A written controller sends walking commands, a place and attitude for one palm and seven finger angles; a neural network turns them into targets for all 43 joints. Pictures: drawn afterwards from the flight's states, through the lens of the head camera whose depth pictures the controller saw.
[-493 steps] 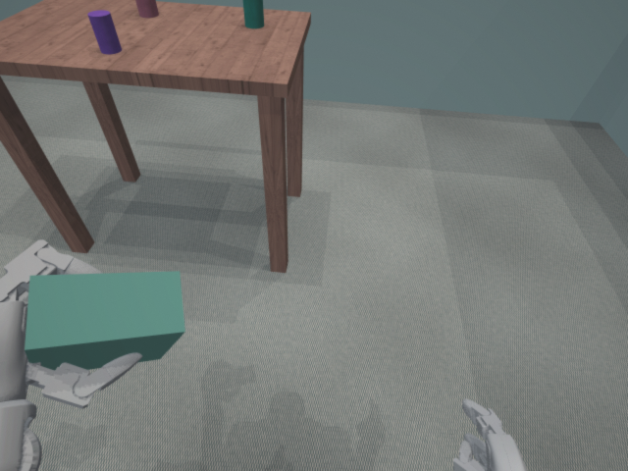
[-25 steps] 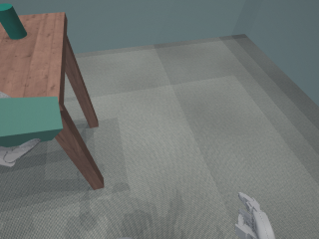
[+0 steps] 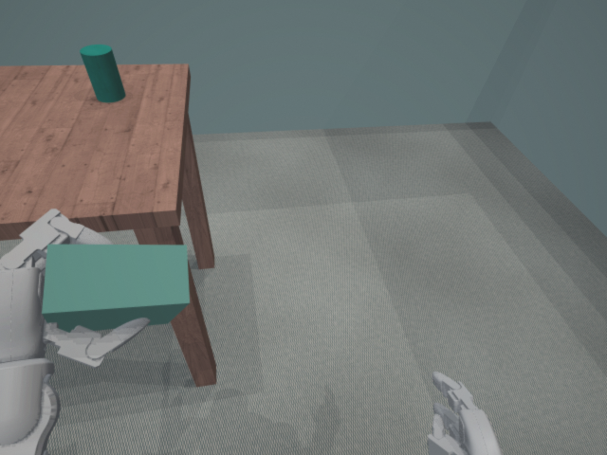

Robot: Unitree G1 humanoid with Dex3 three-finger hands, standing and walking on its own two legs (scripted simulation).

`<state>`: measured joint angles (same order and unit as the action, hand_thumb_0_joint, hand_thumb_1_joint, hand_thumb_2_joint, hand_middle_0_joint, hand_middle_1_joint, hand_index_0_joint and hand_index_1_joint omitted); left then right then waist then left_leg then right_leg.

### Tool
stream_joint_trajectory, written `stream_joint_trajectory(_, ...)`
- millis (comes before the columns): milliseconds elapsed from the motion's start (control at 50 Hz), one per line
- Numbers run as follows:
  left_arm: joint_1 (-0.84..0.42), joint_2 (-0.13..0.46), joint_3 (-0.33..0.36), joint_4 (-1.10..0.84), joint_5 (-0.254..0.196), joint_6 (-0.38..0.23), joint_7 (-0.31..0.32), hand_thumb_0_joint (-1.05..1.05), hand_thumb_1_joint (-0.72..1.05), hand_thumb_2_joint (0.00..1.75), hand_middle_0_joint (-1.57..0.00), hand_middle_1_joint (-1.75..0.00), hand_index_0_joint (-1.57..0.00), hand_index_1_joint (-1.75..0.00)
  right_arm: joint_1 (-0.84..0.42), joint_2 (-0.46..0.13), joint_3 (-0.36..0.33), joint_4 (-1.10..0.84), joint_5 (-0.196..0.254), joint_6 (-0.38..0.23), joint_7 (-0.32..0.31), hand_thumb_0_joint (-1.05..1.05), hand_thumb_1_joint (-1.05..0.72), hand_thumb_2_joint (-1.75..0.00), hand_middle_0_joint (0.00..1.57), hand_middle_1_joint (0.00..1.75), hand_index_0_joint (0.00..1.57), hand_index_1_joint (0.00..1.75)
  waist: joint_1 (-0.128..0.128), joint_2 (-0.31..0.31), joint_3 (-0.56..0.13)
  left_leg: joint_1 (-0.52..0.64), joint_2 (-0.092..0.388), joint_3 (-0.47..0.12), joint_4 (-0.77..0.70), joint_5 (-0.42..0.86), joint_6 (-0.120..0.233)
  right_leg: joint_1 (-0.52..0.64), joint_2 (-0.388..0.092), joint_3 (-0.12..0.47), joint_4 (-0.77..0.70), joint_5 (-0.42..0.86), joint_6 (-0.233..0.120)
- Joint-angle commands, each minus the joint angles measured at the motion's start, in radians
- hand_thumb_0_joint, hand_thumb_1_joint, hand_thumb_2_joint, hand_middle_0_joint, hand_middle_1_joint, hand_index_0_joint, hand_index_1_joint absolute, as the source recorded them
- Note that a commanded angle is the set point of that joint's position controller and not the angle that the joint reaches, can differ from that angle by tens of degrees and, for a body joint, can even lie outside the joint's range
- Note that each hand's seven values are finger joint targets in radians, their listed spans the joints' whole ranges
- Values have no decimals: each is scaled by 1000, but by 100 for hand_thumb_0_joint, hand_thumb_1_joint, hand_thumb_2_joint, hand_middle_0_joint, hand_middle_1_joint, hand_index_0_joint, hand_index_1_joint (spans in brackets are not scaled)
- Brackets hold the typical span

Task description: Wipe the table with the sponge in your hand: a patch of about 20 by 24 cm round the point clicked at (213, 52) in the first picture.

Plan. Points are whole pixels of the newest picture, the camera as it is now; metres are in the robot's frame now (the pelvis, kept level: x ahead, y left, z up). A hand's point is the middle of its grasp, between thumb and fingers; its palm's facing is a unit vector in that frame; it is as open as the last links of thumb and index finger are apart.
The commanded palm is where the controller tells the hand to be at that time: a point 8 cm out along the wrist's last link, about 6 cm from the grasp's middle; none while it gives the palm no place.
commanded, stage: come to a stop and stand still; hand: left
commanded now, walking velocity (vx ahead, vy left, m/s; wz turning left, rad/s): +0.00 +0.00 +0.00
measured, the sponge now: (138, 290) +0.24 +0.21 +0.15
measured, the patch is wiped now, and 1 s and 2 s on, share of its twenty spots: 0.00 0.00 0.00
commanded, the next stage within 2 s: look again from close up in 0.56 s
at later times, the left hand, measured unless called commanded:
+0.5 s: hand (124, 257) +0.27 +0.23 +0.16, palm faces +0.35 -0.84 -0.41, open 10.3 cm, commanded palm +0.20 +0.27 +0.18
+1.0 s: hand (116, 280) +0.24 +0.23 +0.15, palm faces +0.41 -0.84 -0.37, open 10.3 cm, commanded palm +0.18 +0.27 +0.18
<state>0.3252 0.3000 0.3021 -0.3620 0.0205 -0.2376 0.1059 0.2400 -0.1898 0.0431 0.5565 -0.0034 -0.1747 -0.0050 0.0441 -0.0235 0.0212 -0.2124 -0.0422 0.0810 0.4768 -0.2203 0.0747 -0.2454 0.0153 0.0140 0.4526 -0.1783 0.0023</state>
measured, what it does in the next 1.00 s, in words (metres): stands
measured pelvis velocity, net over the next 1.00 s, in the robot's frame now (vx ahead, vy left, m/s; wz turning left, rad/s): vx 0.03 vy -0.02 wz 0.02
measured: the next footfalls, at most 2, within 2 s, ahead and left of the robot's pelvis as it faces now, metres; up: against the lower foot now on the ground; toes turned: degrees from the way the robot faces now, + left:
left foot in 1.74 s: +0.11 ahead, +0.12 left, +0.00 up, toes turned -2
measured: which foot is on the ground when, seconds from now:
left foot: down 0.00-1.00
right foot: down 0.00-1.00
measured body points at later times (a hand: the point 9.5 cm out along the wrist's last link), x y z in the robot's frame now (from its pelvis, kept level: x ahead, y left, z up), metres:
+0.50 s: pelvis +0.05 -0.01 +0.00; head +0.06 +0.00 +0.45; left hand +0.24 +0.28 +0.18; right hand +0.23 -0.23 -0.06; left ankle +0.03 +0.06 -0.74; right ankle +0.06 -0.12 -0.74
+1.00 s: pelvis +0.03 -0.02 +0.01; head +0.03 -0.01 +0.46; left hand +0.21 +0.28 +0.17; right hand +0.20 -0.24 -0.07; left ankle +0.03 +0.06 -0.74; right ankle +0.06 -0.12 -0.74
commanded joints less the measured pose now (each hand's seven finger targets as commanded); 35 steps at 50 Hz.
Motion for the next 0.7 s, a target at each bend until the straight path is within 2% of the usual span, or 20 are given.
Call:
stream_joint_trajectory(0, -138, 220, 144, -245, -20, -64, 19, 0, 10, 130, -120, -160, -120, -160, -82, -119, -51, -161, -1, -31, -20, 0, -90, -90, 20, 30, 20, 30, -14, 89, -39, -139, 137, -164, -243, -225, -63, 121, -12, 47, -73, -48, -13)
stream_joint_trajectory(20, -151, 251, 170, -280, -21, -65, 19, 0, 10, 130, -120, -160, -120, -160, -90, -118, -50, -163, -5, -30, -23, 0, -90, -90, 20, 30, 20, 30, -13, 127, -45, -116, 134, -151, -249, -214, -71, 108, -6, 48, -72, -49, -12)
stream_joint_trajectory(40, -164, 235, 157, -302, -21, -72, 19, 0, 10, 130, -120, -160, -120, -160, -90, -118, -48, -167, -6, -28, -25, 0, -90, -90, 20, 30, 20, 30, -14, 140, -59, -148, 141, -169, -256, -223, -67, 155, -10, 35, -54, -36, -12)
stream_joint_trajectory(60, -155, 229, 152, -308, -23, -75, 19, 0, 10, 130, -120, -160, -120, -160, -85, -116, -49, -170, -5, -29, -26, 0, -90, -90, 20, 30, 20, 30, -13, 140, -71, -137, 139, -161, -249, -201, -62, 166, -8, 36, -50, -11, -13)
stream_joint_trajectory(100, -135, 225, 147, -319, -28, -76, 20, 0, 10, 130, -120, -160, -120, -160, -82, -119, -51, -171, -6, -32, -26, 0, -90, -90, 20, 30, 20, 30, -11, 104, -109, -102, 116, -137, -202, -96, -63, 191, -16, 42, -67, 60, -16)
stream_joint_trajectory(120, -116, 224, 143, -319, -33, -71, 19, 0, 10, 130, -120, -160, -120, -160, -88, -119, -49, -171, -10, -36, -26, 0, -90, -90, 20, 30, 20, 30, -13, 104, -113, -53, 103, -114, -174, -21, -72, 155, -19, 54, -84, 90, -20)
stream_joint_trajectory(160, -93, 207, 125, -315, -36, -69, 20, 0, 10, 130, -120, -160, -120, -160, -77, -122, -53, -162, -8, -35, -26, 0, -90, -90, 20, 30, 20, 30, -17, 89, -155, -18, 94, -116, -134, 95, -80, 179, -32, 60, -82, 171, -25)
stream_joint_trajectory(200, -63, 201, 119, -316, -36, -65, 21, 0, 10, 130, -120, -160, -120, -160, -71, -129, -60, -154, -8, -29, -24, 0, -90, -90, 20, 30, 20, 30, -21, 95, -195, 20, 90, -108, -104, 201, -89, 193, -36, 55, -70, 269, -28)
stream_joint_trajectory(220, -38, 202, 122, -303, -39, -58, 20, 0, 10, 130, -120, -160, -120, -160, -77, -130, -60, -154, -10, -29, -24, 0, -90, -90, 20, 30, 20, 30, -22, 105, -195, 47, 87, -98, -92, 256, -101, 170, -35, 58, -68, 306, -30)
stream_joint_trajectory(300, 18, 216, 142, -305, -46, -50, 23, 0, 10, 130, -120, -160, -120, -160, -76, -132, -66, -152, -1, -2, -28, 0, -90, -90, 20, 30, 20, 30, -24, 95, -234, 53, 98, -106, -67, 406, -118, 205, -37, 33, -35, 397, -29)
stream_joint_trajectory(320, 40, 236, 164, -294, -51, -45, 24, 0, 10, 130, -120, -160, -120, -160, -84, -131, -62, -155, -3, 1, -33, 0, -90, -90, 20, 30, 20, 30, -21, 91, -222, 56, 94, -101, -66, 426, -127, 188, -35, 30, -35, 403, -28)
stream_joint_trajectory(340, 55, 225, 160, -298, -55, -45, 24, 0, 10, 130, -120, -160, -120, -160, -84, -128, -61, -157, 0, 10, -34, 0, -90, -90, 20, 30, 20, 30, -23, 79, -224, 40, 101, -113, -61, 446, -127, 209, -45, 21, -27, 414, -30)
stream_joint_trajectory(400, 76, 238, 177, -300, -64, -42, 24, 0, 10, 130, -120, -160, -120, -160, -91, -128, -61, -166, 2, 26, -40, 0, -90, -90, 20, 30, 20, 30, -22, 69, -221, 26, 99, -107, -62, 428, -123, 216, -42, 25, -28, 416, -28)
stream_joint_trajectory(420, 75, 252, 188, -308, -66, -40, 25, 0, 10, 130, -120, -160, -120, -160, -99, -129, -61, -167, 1, 27, -43, 0, -90, -90, 20, 30, 20, 30, -22, 86, -213, 26, 93, -102, -65, 418, -127, 204, -41, 34, -30, 413, -30)
stream_joint_trajectory(460, 73, 233, 170, -317, -69, -41, 27, 0, 10, 130, -120, -160, -120, -160, -94, -127, -60, -169, 3, 33, -45, 0, -90, -90, 20, 30, 20, 30, -24, 78, -218, 17, 96, -110, -66, 397, -121, 217, -47, 36, -25, 405, -32)
stream_joint_trajectory(520, 46, 238, 163, -322, -69, -37, 28, 0, 10, 130, -120, -160, -120, -160, -103, -130, -59, -168, 0, 33, -52, 0, -90, -90, 20, 30, 20, 30, -24, 95, -186, 14, 95, -105, -90, 312, -113, 179, -41, 45, -46, 337, -25)
stream_joint_trajectory(580, 16, 218, 134, -311, -63, -33, 31, 0, 10, 130, -120, -160, -120, -160, -96, -131, -60, -162, -1, 34, -56, 0, -90, -90, 20, 30, 20, 30, -24, 102, -177, -1, 98, -108, -110, 241, -99, 182, -36, 46, -56, 279, -20)
stream_joint_trajectory(680, -32, 206, 117, -272, -56, -26, 36, 0, 10, 130, -120, -160, -120, -160, -92, -134, -62, -153, -2, 36, -61, 0, -90, -90, 20, 30, 20, 30, -24, 85, -138, -30, 94, -115, -149, 93, -82, 163, -34, 62, -98, 164, -17)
